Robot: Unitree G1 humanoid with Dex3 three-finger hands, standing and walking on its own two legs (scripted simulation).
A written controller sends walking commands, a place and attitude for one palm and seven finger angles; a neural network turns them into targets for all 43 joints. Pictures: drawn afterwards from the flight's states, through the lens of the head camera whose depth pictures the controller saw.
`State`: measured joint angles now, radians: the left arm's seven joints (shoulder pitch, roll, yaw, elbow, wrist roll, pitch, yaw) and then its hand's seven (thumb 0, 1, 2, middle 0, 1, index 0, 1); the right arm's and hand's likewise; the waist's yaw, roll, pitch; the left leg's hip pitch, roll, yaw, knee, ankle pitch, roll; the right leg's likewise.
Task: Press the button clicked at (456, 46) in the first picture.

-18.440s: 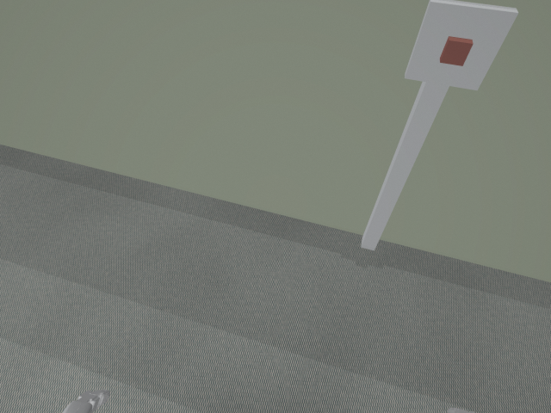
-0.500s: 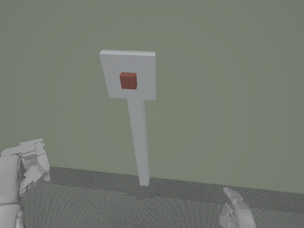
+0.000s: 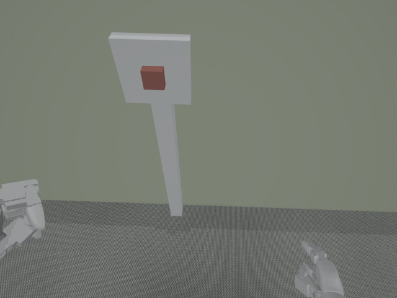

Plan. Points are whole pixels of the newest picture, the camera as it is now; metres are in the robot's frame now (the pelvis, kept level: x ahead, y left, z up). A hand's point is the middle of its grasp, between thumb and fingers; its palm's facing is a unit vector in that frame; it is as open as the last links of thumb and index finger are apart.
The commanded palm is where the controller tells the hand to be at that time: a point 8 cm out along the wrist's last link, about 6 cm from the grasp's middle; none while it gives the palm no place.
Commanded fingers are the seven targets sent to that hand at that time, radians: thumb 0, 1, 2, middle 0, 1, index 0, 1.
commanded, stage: step back with the hand held close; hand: left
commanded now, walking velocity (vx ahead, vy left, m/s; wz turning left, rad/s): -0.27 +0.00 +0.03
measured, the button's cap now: (153, 77) +0.58 +0.15 +0.13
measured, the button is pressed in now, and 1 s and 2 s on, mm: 0 0 0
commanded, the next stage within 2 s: stop stepping back and stand still in 0.72 s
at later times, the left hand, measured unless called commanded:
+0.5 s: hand out of the picture +0.10 +0.26 +0.17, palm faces +0.41 -0.79 -0.46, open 3.1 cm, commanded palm +0.04 +0.30 +0.18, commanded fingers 0.00 0.90 0.90 -1.30 -1.50 -1.30 -1.50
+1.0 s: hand out of the picture -0.01 +0.25 +0.17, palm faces +0.34 -0.83 -0.44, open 3.1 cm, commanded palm -0.06 +0.29 +0.18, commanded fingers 0.00 0.90 0.90 -1.30 -1.50 -1.30 -1.50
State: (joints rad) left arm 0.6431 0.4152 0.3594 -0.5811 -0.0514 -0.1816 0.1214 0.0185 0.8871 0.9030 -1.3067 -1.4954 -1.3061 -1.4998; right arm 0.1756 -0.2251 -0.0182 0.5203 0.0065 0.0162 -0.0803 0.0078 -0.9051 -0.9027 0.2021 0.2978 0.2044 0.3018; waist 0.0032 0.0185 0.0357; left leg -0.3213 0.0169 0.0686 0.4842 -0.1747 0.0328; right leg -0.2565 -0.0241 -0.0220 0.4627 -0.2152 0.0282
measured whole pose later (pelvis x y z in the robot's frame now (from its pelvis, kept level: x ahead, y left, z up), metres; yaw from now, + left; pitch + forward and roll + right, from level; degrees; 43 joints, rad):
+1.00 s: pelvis -0.19 +0.01 +0.00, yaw -1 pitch +2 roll -1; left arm 0.68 0.42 0.36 -0.65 -0.05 -0.22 0.14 0.02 0.88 0.90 -1.31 -1.50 -1.31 -1.50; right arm 0.21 -0.19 -0.01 0.61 -0.01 -0.07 -0.07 0.01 -0.90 -0.90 0.21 0.30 0.21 0.30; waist 0.03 -0.04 -0.05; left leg -0.53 -0.02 0.00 0.84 -0.30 -0.01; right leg -0.26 0.03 -0.02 0.51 -0.28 -0.03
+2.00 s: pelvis -0.22 +0.03 +0.00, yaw +4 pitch +0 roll -1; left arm 0.23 0.21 0.04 0.88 0.02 0.02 0.05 0.02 0.90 0.90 -0.93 -1.21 -0.96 -1.14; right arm 0.27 -0.17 0.01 0.96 -0.03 0.02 -0.02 0.00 -0.91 -0.90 0.20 0.30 0.20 0.30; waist -0.01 -0.03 0.05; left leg -0.27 -0.01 -0.01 0.53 -0.25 0.02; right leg -0.21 0.00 -0.06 0.50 -0.28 -0.01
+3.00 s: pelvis -0.23 +0.02 +0.00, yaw +2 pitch -1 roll +0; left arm 0.27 0.13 0.02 1.15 0.01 0.00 0.04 0.01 0.91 0.90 -0.20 -0.30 -0.20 -0.30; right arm 0.32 -0.12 -0.01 1.12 -0.02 0.01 -0.04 0.00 -0.91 -0.90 0.20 0.30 0.20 0.30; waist -0.01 0.02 0.06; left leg -0.22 -0.01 0.01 0.42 -0.18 0.02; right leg -0.17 0.01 -0.04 0.42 -0.22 -0.02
